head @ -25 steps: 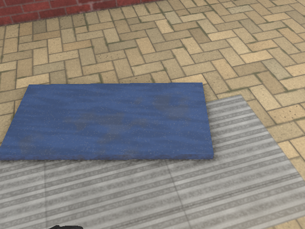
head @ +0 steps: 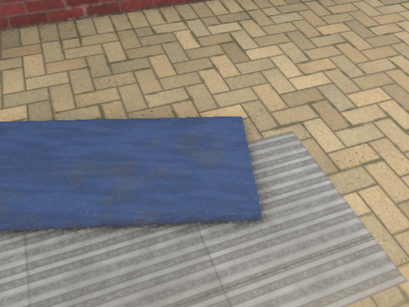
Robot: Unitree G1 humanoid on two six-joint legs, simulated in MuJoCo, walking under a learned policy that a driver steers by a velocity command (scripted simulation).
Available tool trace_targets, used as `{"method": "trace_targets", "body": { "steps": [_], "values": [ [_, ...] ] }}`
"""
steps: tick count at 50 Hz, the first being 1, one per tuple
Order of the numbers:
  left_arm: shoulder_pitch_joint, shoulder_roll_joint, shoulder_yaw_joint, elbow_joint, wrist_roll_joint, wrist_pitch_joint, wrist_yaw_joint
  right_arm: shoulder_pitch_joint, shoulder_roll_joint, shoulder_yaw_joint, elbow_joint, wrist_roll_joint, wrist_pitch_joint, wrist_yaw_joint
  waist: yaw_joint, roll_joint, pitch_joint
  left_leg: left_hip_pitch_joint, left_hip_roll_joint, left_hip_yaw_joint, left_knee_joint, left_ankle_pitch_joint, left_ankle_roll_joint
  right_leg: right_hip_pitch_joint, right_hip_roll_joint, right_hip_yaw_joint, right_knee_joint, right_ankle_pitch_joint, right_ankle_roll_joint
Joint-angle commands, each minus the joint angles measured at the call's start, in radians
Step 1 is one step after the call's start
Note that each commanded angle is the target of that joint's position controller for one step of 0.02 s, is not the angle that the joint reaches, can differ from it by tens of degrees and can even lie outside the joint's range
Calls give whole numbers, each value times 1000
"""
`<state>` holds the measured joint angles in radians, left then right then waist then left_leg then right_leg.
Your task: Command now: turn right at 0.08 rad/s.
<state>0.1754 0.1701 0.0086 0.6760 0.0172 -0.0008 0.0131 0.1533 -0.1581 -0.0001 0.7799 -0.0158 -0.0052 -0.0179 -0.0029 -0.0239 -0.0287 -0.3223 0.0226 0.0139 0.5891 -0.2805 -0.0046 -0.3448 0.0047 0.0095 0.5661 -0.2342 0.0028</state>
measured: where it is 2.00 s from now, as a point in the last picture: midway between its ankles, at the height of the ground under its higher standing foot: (206, 186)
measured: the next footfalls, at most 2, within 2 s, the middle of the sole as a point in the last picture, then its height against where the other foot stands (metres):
left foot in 0.70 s outside the picture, level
right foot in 1.18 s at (236, 263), level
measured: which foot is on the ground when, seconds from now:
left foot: down 0.00-0.34, up 0.36-0.68, down 0.70-1.00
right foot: down 0.00-0.74, up 0.76-1.00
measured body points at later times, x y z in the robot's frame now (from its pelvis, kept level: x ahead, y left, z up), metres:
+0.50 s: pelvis +0.10 -0.02 +0.01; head +0.11 -0.02 +0.46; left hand +0.13 +0.23 -0.11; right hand +0.29 -0.25 -0.08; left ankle +0.06 +0.11 -0.62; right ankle +0.03 -0.12 -0.73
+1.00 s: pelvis +0.38 +0.03 +0.01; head +0.40 +0.03 +0.46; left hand +0.57 +0.26 -0.08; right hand +0.34 -0.21 -0.13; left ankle +0.30 +0.12 -0.73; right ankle +0.50 -0.12 -0.65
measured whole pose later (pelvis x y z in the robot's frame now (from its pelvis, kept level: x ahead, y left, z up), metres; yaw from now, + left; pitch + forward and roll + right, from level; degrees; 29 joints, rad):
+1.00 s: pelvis +0.38 +0.03 +0.01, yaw +0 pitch +4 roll +2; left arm 0.11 0.22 0.03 0.76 -0.02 -0.10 -0.01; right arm 0.46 -0.18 -0.03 0.97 0.01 -0.10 0.00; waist -0.05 -0.04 -0.05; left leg -0.10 -0.07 0.08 0.26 -0.24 0.05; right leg -0.79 -0.11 0.02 0.99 -0.09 -0.03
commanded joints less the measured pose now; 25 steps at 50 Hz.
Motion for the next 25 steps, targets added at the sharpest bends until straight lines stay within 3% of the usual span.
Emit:
{"method": "trace_targets", "body": {
  "steps": [1,5,6,7,8,10,12,14,16,17,18,19,20,21,22,24,25],
  "values": [
    [-19,80,31,-62,0,-13,2,-43,-118,-26,-61,3,-22,-9,4,85,-3,5,65,-109,-187,-34,72,25,-23,35,-81,-5,-39],
    [-10,82,37,-42,-2,-18,5,-42,-113,-25,-55,6,-19,-9,-1,47,-10,36,57,-96,-176,5,80,27,-34,45,-91,15,-35],
    [19,81,40,-24,-3,-17,5,-15,-118,-29,-42,8,-17,-7,-5,47,-33,49,51,-94,-184,-96,89,31,-16,25,-77,-75,-37],
    [-23,144,65,-61,-13,-76,-58,-34,-126,-31,-78,22,-77,63,-6,-11,103,-58,85,-124,-249,-374,83,-77,-28,23,-134,-278,-45],
    [-31,160,77,-57,-1,-94,-67,-16,-199,-59,-60,14,-96,79,-17,61,101,-40,99,-156,-286,-445,120,-104,-20,32,-123,-350,-70],
    [11,162,93,-42,20,-109,-46,38,-224,-79,-50,4,-117,55,-23,112,41,65,175,-256,-348,-473,195,-108,-8,-7,-52,-244,-98],
    [20,115,82,-48,25,-132,-27,-50,-191,-70,-94,18,-118,15,11,139,-1,60,220,-289,-393,-418,230,-9,10,-69,-4,-105,-95],
    [42,92,78,-48,15,-144,-27,-72,-184,-65,-109,22,-100,2,34,120,3,9,207,-246,-385,-378,226,118,8,-90,-84,-75,-108],
    [125,104,88,-23,16,-159,-29,-57,-173,-68,-111,-3,-84,2,53,93,21,-23,153,-152,-307,-313,203,209,-7,-78,-120,-92,-142],
    [174,129,97,-10,25,-169,-24,-65,-147,-62,-120,-18,-82,4,70,28,30,-87,103,-90,-183,-231,167,269,-77,45,-180,-166,-198],
    [275,174,108,13,25,-169,-9,-107,-111,-50,-138,-34,-81,15,113,-83,-3,-248,7,4,40,-125,87,414,-215,317,-287,-255,-316],
    [371,204,110,8,32,-173,3,-167,-105,-45,-161,-50,-94,27,189,-183,15,-522,-60,-43,307,-273,48,573,-355,603,-399,-250,-421],
    [370,195,101,8,47,-176,15,-146,-120,-48,-140,-30,-114,30,180,-132,23,-669,-37,-121,546,-278,62,614,-396,609,-385,-214,-402],
    [328,171,88,15,58,-166,16,-117,-138,-56,-118,-26,-127,28,137,-81,23,-675,-27,-130,707,-212,73,544,-369,523,-360,-126,-354],
    [296,125,65,23,63,-151,9,-105,-142,-60,-118,-41,-132,32,99,-68,10,-648,-14,-104,773,-156,85,475,-335,413,-355,-63,-314],
    [226,55,29,14,49,-127,8,-120,-98,-49,-127,-66,-121,53,52,-41,3,-582,25,-64,737,-46,83,365,-275,273,-399,21,-267],
    [223,57,28,17,49,-119,10,-127,-92,-49,-127,-58,-114,61,51,-35,5,-566,35,-42,664,-7,64,359,-251,223,-419,28,-252]
  ]
}}
Keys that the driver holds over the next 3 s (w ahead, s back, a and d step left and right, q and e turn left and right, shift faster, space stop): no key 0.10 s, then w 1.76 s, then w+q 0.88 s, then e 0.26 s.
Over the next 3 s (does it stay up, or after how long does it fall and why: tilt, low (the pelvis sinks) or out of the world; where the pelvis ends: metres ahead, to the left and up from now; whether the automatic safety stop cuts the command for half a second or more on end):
stays up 1.42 0.17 0.05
